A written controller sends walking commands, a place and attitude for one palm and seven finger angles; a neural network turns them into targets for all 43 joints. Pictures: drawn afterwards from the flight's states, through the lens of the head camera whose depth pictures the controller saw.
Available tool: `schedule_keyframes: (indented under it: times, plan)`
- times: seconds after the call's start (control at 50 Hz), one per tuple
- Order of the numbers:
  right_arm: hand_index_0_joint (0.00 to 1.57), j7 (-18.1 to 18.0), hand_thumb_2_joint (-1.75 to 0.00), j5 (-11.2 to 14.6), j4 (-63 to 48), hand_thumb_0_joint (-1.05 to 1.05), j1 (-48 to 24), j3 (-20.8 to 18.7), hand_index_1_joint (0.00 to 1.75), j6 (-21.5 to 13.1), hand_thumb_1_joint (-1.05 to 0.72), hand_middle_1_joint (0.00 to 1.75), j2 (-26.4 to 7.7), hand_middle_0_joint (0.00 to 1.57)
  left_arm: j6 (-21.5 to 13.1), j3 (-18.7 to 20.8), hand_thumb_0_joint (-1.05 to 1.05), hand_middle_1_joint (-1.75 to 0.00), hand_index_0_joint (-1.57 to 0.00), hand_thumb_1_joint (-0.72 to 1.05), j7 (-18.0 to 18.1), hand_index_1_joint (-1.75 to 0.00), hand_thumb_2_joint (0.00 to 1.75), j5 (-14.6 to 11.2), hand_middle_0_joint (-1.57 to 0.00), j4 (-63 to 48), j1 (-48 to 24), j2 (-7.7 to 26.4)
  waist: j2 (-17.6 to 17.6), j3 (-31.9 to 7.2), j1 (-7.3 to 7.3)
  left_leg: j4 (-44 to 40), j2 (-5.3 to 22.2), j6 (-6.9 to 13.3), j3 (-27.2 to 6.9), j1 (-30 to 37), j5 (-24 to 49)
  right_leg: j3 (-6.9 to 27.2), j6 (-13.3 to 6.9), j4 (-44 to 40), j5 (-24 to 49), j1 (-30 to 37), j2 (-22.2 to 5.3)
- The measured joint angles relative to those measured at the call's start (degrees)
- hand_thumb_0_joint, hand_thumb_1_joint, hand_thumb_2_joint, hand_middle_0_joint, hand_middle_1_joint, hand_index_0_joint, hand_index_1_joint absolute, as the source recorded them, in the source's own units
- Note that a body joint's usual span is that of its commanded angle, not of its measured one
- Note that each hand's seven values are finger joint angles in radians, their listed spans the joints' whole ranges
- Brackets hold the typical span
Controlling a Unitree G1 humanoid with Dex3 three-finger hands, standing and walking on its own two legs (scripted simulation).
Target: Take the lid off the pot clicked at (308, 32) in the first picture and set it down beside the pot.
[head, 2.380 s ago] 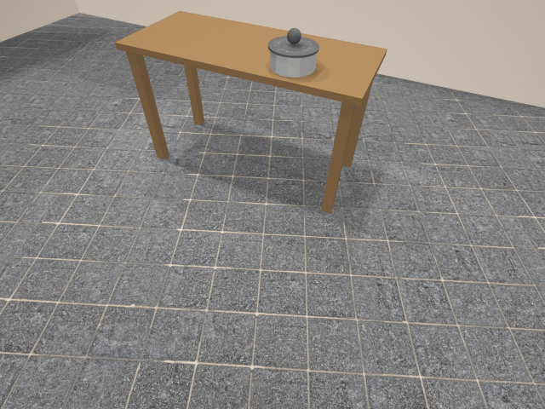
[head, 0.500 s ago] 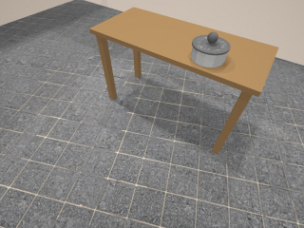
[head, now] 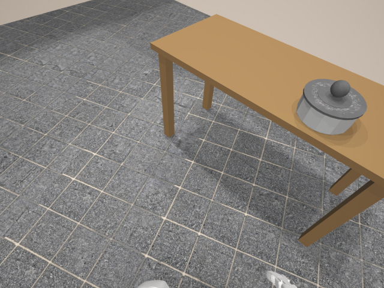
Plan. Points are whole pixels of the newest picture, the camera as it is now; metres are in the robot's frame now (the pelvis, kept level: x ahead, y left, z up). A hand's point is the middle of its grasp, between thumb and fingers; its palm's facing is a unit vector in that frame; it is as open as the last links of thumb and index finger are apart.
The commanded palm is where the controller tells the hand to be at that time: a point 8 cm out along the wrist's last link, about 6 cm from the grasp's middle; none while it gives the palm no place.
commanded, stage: turn to face it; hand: left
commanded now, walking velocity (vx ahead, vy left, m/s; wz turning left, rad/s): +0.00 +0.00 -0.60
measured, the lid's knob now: (340, 88) +0.73 -0.38 +0.02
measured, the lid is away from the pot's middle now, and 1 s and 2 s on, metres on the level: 0.00 0.00 0.00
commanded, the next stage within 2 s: take the last steps up to it in 1.00 s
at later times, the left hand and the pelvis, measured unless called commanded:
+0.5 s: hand (145, 258) +0.20 +0.14 -0.15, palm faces -0.21 -0.93 -0.30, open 7.4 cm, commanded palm none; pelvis +0.07 -0.05 +0.00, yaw -17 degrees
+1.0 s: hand (154, 235) +0.26 +0.13 -0.16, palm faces -0.45 -0.87 -0.19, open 7.4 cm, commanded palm none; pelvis +0.09 -0.01 +0.02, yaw -31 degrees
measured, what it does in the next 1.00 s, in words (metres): steps on the spot, turning right: right foot, then left foot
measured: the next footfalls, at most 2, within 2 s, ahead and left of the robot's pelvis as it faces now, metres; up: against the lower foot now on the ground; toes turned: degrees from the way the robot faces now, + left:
right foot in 0.38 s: +0.12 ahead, -0.16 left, +0.00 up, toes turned -21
left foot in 0.82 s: +0.17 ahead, +0.07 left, +0.00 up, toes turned -23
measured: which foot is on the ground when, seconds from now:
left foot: down 0.00-0.38, up 0.40-0.80, down 0.82-1.00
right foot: up 0.00-0.36, down 0.38-0.82, up 0.84-1.00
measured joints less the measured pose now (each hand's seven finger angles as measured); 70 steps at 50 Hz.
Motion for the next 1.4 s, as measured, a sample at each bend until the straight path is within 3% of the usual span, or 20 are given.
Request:
schedule_keyframes:
  times: [0.06,0.16,0.28,0.38,0.4,0.44,0.5,0.56,0.64,0.74,0.82,0.88,0.94,1.0,1.14,1.2,1.22,1.28,1.34,1.4]
  plan:
    - [0.20,-1.17,-0.90,0.95,0.09,-0.01,1.86,-0.69,0.30,-0.79,-0.92,0.30,0.99,0.20,1.17,0.88,0.01,-0.30,-0.19,0.91,0.00,-0.30,0.89,0.44,-0.20,-1.34,-2.46,0.24,-0.95,-0.52,-0.53,-4.33,0.21,-1.05,1.79,4.53,0.33,2.41,0.43,4.58,4.50,-8.28,-0.74]
    - [0.20,-1.89,-0.90,0.39,0.00,-0.04,3.21,-1.39,0.30,0.09,-0.95,0.30,-1.17,0.20,3.49,2.31,0.01,-0.30,-0.19,0.91,-0.77,-0.30,0.89,0.99,-0.20,-5.43,-6.71,0.65,-0.87,-2.25,-1.26,-7.87,1.50,-1.29,4.48,8.29,0.00,2.06,1.71,-3.32,9.39,-14.56,-2.21]
    - [0.20,-1.53,-0.90,-0.32,0.52,-0.02,5.45,-2.00,0.30,2.39,-0.93,0.30,-2.63,0.20,4.90,3.41,0.01,-0.30,-0.19,0.92,-1.65,-0.30,0.89,1.28,-0.20,-9.08,-10.95,2.08,0.56,-2.29,-2.37,-6.39,3.98,-2.95,7.72,10.01,-2.74,-0.12,2.44,-17.03,11.35,-11.61,-2.30]
    - [0.20,-0.99,-0.90,-0.50,0.40,0.00,8.00,-2.78,0.30,3.91,-0.92,0.30,-3.79,0.20,4.60,3.59,0.01,-0.30,-0.19,0.92,-2.30,-0.30,0.89,1.36,-0.20,-11.44,-12.36,3.86,2.56,-1.58,-3.81,1.01,7.51,-5.52,10.80,9.09,-8.02,-1.54,1.40,-28.36,13.24,-4.60,-0.66]
    - [0.20,-0.81,-0.90,-0.36,0.34,0.00,8.57,-2.93,0.30,4.31,-0.91,0.30,-4.15,0.20,3.99,3.54,0.01,-0.30,-0.19,0.92,-2.28,-0.30,0.89,1.52,-0.20,-11.85,-12.55,4.27,3.07,-1.64,-3.83,4.85,8.70,-6.11,10.42,7.37,-9.58,-1.22,-0.01,-29.78,12.89,-4.07,0.24]
    - [0.20,-0.91,-0.90,-0.06,0.42,0.00,8.68,-3.20,0.30,5.63,-0.91,0.30,-5.14,0.20,3.26,3.13,0.01,-0.30,-0.19,0.92,-1.91,-0.30,0.89,1.16,-0.20,-12.42,-13.66,4.35,4.49,-0.65,-4.09,16.30,8.56,-7.41,3.98,1.97,-16.25,-1.04,-2.03,-28.08,11.60,-5.11,1.67]
    - [0.20,-1.00,-0.90,0.12,0.46,0.01,8.38,-3.34,0.30,7.00,-0.91,0.30,-5.93,0.20,3.32,3.01,0.01,-0.30,-0.19,0.91,-1.22,-0.30,0.89,0.74,-0.20,-13.36,-14.25,4.20,4.75,0.02,-3.99,28.15,6.74,-8.26,-2.69,-4.54,-16.08,-0.07,-2.66,-30.98,13.15,-4.16,2.83]
    - [0.19,-0.80,-0.90,0.00,-0.32,0.01,7.82,-3.31,0.30,7.15,-0.91,0.30,-6.12,0.19,3.98,2.88,0.01,-0.30,-0.19,0.91,-1.05,-0.30,0.89,0.74,-0.20,-13.34,-14.29,4.18,4.06,-0.44,-4.13,29.04,6.22,-9.02,-5.43,-7.42,-11.90,1.61,-2.95,-35.41,15.75,-3.00,3.79]
    - [0.19,-0.82,-0.90,-0.04,-1.61,0.01,7.04,-3.08,0.30,6.81,-0.91,0.30,-5.96,0.19,4.43,2.62,0.01,-0.30,-0.20,0.91,-1.47,-0.30,0.89,0.90,-0.20,-13.06,-14.56,4.14,2.87,-1.34,-4.17,21.88,5.37,-9.61,-7.16,-6.59,-10.31,4.07,-2.77,-38.84,17.89,-2.33,4.66]
    - [0.20,-1.19,-0.90,0.35,-2.87,0.01,5.87,-2.64,0.30,6.13,-0.91,0.30,-5.42,0.19,4.83,2.58,0.01,-0.30,-0.20,0.90,-1.92,-0.30,0.89,1.05,-0.20,-13.20,-15.23,4.18,1.60,-1.94,-3.47,10.99,3.35,-9.36,-7.71,-2.26,-11.19,7.03,-1.86,-39.29,18.70,-2.72,5.81]
    - [0.20,-1.59,-0.90,0.53,-3.83,0.01,6.00,-1.98,0.30,4.67,-0.91,0.30,-4.40,0.20,5.60,2.97,0.01,-0.30,-0.20,0.90,-1.95,-0.30,0.89,0.55,-0.20,-13.28,-15.57,5.02,0.06,-2.50,-3.60,-2.22,1.77,-7.50,-6.62,3.84,-4.82,9.07,-0.32,-35.98,17.56,-4.49,6.73]
    - [0.20,-1.53,-0.90,-0.07,-4.38,0.01,7.13,-1.01,0.30,4.47,-0.91,0.30,-2.98,0.20,6.39,3.54,0.01,-0.30,-0.20,0.91,-2.15,-0.30,0.89,0.69,-0.20,-12.94,-15.79,6.06,-1.59,-2.54,-3.91,-2.73,1.89,-4.94,-4.89,4.80,-3.44,8.58,0.65,-23.20,6.52,-8.55,6.76]
    - [0.20,-1.86,-0.90,-0.36,-4.12,0.01,8.37,-0.28,0.30,4.57,-0.91,0.30,-1.99,0.20,6.43,3.96,0.01,-0.30,-0.20,0.91,-2.65,-0.30,0.89,1.06,-0.20,-12.71,-15.48,6.77,-1.93,-2.61,-4.01,-5.95,2.61,-4.60,-3.38,6.86,-2.05,7.04,1.65,-9.35,6.19,-12.10,5.82]
    - [0.20,-2.02,-0.90,-0.39,-3.51,0.01,9.15,0.05,0.30,4.43,-0.91,0.30,-1.42,0.20,6.41,3.97,0.01,-0.30,-0.19,0.91,-2.66,-0.30,0.89,0.92,-0.20,-12.42,-15.00,6.99,-1.91,-2.42,-3.91,-8.05,3.04,-4.67,-1.80,8.07,-1.07,6.18,2.54,-4.87,7.17,-12.34,4.09]
    - [0.20,-1.70,-0.90,-0.59,-1.72,0.01,10.48,-0.85,0.30,4.33,-0.91,0.30,-2.07,0.20,6.91,2.81,0.01,-0.30,-0.19,0.91,-2.25,-0.30,0.89,0.66,-0.20,-11.16,-14.82,5.27,0.50,-1.22,-5.21,-6.70,4.61,-5.56,0.70,7.59,-1.74,2.79,2.54,-20.49,3.00,-3.94,1.79]
    - [0.20,-1.26,-0.90,-0.54,-0.49,0.01,11.76,-1.31,0.30,4.64,-0.91,0.30,-2.93,0.20,5.95,2.28,0.01,-0.30,-0.19,0.91,-2.55,-0.30,0.89,0.70,-0.20,-10.99,-14.50,4.24,1.76,-1.58,-5.53,-3.32,5.66,-6.77,1.52,6.14,-3.48,1.21,1.51,-31.71,7.05,1.63,2.30]
    - [0.20,-1.11,-0.90,-0.30,-0.02,0.01,12.38,-1.51,0.30,4.80,-0.91,0.30,-3.39,0.20,5.32,2.14,0.01,-0.30,-0.19,0.91,-2.61,-0.30,0.89,0.90,-0.20,-10.86,-14.22,3.82,2.43,-1.90,-5.48,-1.01,6.35,-7.10,1.56,5.23,-4.75,0.81,-0.36,-35.03,9.26,3.11,2.74]
    - [0.20,-0.65,-0.90,-0.36,2.26,0.01,13.44,-2.10,0.30,6.45,-0.91,0.30,-4.68,0.20,3.84,1.33,0.01,-0.30,-0.19,0.91,-2.19,-0.30,0.89,0.90,-0.20,-10.18,-12.97,2.01,4.70,-2.94,-5.69,13.05,5.93,-6.83,-3.30,-0.37,-14.18,-0.34,-2.95,-35.97,9.01,4.50,4.15]
    - [0.20,0.11,-0.90,-0.81,3.68,0.01,13.54,-2.53,0.30,6.53,-0.91,0.30,-4.95,0.20,2.43,1.32,0.01,-0.30,-0.20,0.91,-1.38,-0.30,0.89,0.67,-0.20,-9.28,-10.32,1.11,4.21,-4.07,-5.20,22.66,5.14,-6.71,-5.01,-5.36,-10.04,0.10,-3.30,-41.14,10.58,7.56,4.61]
    - [0.20,0.41,-0.90,-0.91,3.69,0.01,12.89,-2.84,0.30,5.45,-0.91,0.30,-4.88,0.20,1.32,1.04,0.01,-0.30,-0.20,0.92,-1.20,-0.30,0.89,0.59,-0.20,-7.55,-8.07,0.69,3.68,-4.16,-5.37,24.46,5.53,-7.39,-5.35,-8.32,-5.47,0.46,-3.81,-45.40,12.15,10.22,5.23]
